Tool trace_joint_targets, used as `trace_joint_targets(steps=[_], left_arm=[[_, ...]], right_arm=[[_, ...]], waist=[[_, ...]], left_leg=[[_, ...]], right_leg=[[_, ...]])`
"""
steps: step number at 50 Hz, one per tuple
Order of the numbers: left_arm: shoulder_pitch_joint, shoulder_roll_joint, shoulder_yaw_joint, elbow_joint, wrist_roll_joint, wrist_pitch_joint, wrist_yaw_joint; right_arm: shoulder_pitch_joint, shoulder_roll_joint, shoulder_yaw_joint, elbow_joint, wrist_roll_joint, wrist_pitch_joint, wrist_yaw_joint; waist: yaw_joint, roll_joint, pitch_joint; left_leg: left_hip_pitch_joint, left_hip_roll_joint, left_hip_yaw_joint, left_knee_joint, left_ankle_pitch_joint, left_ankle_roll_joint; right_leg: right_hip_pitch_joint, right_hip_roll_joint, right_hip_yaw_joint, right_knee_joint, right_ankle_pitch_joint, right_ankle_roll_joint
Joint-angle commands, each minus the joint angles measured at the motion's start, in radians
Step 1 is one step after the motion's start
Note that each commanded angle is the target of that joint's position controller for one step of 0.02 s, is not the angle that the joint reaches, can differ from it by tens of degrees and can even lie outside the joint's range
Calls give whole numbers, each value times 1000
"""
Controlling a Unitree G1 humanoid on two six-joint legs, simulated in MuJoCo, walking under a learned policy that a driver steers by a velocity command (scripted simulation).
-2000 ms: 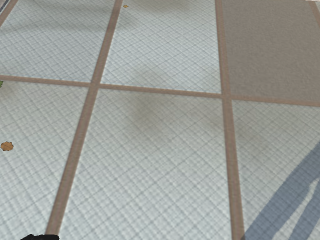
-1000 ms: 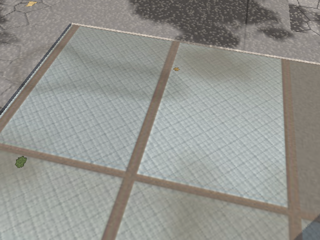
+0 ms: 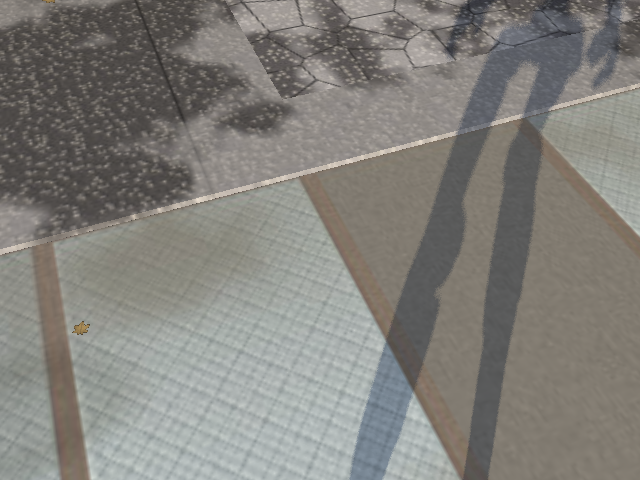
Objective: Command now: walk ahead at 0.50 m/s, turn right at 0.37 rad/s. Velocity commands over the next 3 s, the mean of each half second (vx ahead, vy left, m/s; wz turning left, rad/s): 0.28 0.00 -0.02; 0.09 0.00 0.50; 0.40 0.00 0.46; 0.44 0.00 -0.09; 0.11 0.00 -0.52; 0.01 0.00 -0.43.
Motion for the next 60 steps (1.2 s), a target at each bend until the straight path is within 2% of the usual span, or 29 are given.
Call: trace_joint_targets(steps=[1,7,10,11,12,13,14,15,17,19,21,26,30,33,34,35,36,37,39,40,42,44,47,53,56,57,58,59,60], left_arm=[[-41,7,-9,-74,5,-21,-11],[-203,6,-17,-119,8,-48,-41],[-23,72,19,-63,28,-51,-36],[72,127,38,-37,36,-46,-23],[161,207,44,-34,69,-34,-4],[162,173,28,-39,57,-26,-6],[132,130,21,-37,43,-18,-13],[58,102,10,-30,32,-22,-16],[-61,40,-7,-13,31,-35,-21],[-129,43,-2,3,56,-47,-20],[-159,68,8,15,56,-50,-8],[-138,95,21,60,40,-22,31],[-134,119,32,83,21,4,33],[-128,113,35,106,-5,20,37],[-69,78,29,127,5,24,35],[-83,23,12,88,55,22,29],[-187,52,18,57,48,20,35],[-198,78,26,60,26,22,37],[-166,87,36,92,21,25,49],[-164,96,41,94,26,25,54],[-154,77,39,98,21,21,51],[-161,62,34,99,14,13,42],[-228,60,30,82,8,-6,22],[-225,73,30,86,-3,-70,-11],[-121,77,37,121,-9,-91,-12],[-44,103,47,143,-5,-94,-5],[84,154,58,166,11,-93,5],[137,234,71,184,41,-90,-1],[75,195,64,167,32,-94,-3]], right_arm=[[-60,-159,-35,-49,9,-15,2],[21,-203,-38,18,32,19,-3],[-6,-213,-38,29,43,32,-11],[8,-180,-24,25,29,26,-14],[77,-89,12,-2,-13,14,-3],[180,-77,28,40,6,15,6],[113,-175,-5,49,40,25,6],[29,-164,-4,21,54,36,1],[22,-132,-6,37,29,76,-24],[79,-101,-7,54,20,110,-42],[60,-106,-14,33,16,124,-51],[-76,-106,-18,-41,16,139,-35],[-114,-116,-28,-82,16,148,-12],[-59,-121,-40,-75,12,143,2],[-37,-181,-59,-76,8,140,-6],[-29,-303,-84,-102,8,137,-27],[4,-289,-75,-114,-25,117,-15],[-19,-265,-69,-117,-27,96,-9],[-115,-210,-59,-134,13,83,-20],[-141,-193,-52,-141,23,88,-29],[-132,-189,-48,-150,15,96,-39],[-98,-189,-52,-146,27,98,-47],[-87,-204,-55,-146,27,95,-54],[-81,-219,-58,-151,25,88,-39],[-117,-185,-46,-165,29,92,-36],[-131,-148,-34,-175,26,89,-35],[-129,-68,-11,-184,21,85,-32],[-136,-69,-11,-241,41,73,-32],[-134,-150,-26,-239,41,65,-30]], waist=[[23,114,7],[-15,127,37],[104,141,-92],[144,107,-163],[134,-114,-322],[122,-195,-513],[150,-75,-441],[121,-62,-293],[48,-31,-158],[-3,-70,-133],[-8,-86,-114],[41,-62,-87],[50,-58,-78],[15,-27,-86],[28,103,-77],[62,407,-69],[-12,342,-116],[-1,235,-122],[43,153,-117],[57,155,-119],[63,162,-147],[47,159,-158],[18,209,-82],[12,207,-51],[83,181,-49],[119,150,-69],[155,9,-129],[137,-178,-76],[116,-143,4]], left_leg=[[40,260,-165,-183,214,175],[113,263,-86,-106,451,129],[120,216,-36,142,731,62],[11,164,-2,305,610,14],[-316,64,3,667,9,-55],[-402,-2,-153,896,-511,-81],[-426,42,-221,949,-485,-78],[-488,75,-185,918,-441,-73],[-395,129,-173,789,-323,-93],[-244,112,-143,751,-222,-119],[-249,106,-126,702,-178,-122],[-288,129,-110,558,-87,-91],[-267,112,-73,447,-134,-59],[-125,55,-28,202,20,0],[-50,102,-141,83,240,45],[89,337,-485,56,620,189],[75,407,-610,19,620,338],[82,364,-533,18,582,318],[89,284,-431,39,490,216],[66,266,-409,38,497,200],[66,243,-394,39,529,200],[94,217,-414,-6,215,193],[46,205,-496,-90,-213,197],[-54,181,-567,-74,-271,204],[-169,119,-573,-3,-318,158],[-271,80,-539,85,-343,121],[-414,-7,-408,362,-411,60],[-657,-90,-276,566,-433,37],[-737,15,-277,697,-360,19]], right_leg=[[-43,-26,16,-165,136,1],[80,24,-74,-440,213,-30],[382,98,-115,-568,295,-92],[584,45,-69,-560,526,-119],[967,-246,240,-453,972,-257],[1042,-407,463,-508,1002,-388],[911,-341,349,-547,882,-347],[794,-284,235,-578,778,-299],[528,-208,103,-675,602,-240],[352,-187,19,-747,545,-245],[326,-197,-25,-768,499,-254],[383,-236,-56,-803,235,-249],[455,-269,-66,-746,235,-227],[453,-221,-131,-594,205,-134],[389,-142,-203,-430,88,-54],[108,18,-276,-130,-312,57],[2,99,-102,70,-463,68],[-27,75,-35,148,-404,55],[-51,43,-2,120,-250,45],[-23,42,2,107,-204,50],[20,65,-1,91,-142,61],[17,66,-3,-50,-80,63],[39,74,6,-246,-40,65],[222,100,-5,-466,-53,35],[446,98,-27,-632,53,2],[592,37,12,-651,50,-20],[763,-144,197,-699,-95,-77],[791,-318,556,-825,-389,-199],[735,-352,581,-839,-477,-235]])
Next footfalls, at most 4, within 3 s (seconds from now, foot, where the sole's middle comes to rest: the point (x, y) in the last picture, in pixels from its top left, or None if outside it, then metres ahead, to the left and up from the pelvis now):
0.22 right None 0.29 -0.15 -0.78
0.68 left None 0.26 0.09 -0.78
1.14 right None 0.40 -0.10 -0.78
1.58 left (166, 474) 0.51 0.30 -0.78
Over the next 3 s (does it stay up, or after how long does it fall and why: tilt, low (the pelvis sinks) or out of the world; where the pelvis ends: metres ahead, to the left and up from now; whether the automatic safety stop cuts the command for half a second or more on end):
stays up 0.77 0.32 -0.01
